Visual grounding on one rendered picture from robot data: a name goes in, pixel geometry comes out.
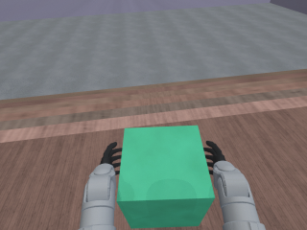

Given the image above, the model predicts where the carton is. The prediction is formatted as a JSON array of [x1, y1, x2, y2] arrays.
[[116, 126, 215, 229]]

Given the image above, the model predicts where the robot right hand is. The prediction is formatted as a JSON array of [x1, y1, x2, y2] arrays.
[[203, 141, 226, 175]]

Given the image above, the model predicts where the left robot forearm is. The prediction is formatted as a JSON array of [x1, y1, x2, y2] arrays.
[[78, 163, 116, 230]]

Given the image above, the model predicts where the right robot forearm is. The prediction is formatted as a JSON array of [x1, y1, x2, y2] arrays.
[[213, 160, 266, 230]]

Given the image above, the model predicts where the robot left hand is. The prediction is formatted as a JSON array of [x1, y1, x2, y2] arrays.
[[100, 142, 123, 175]]

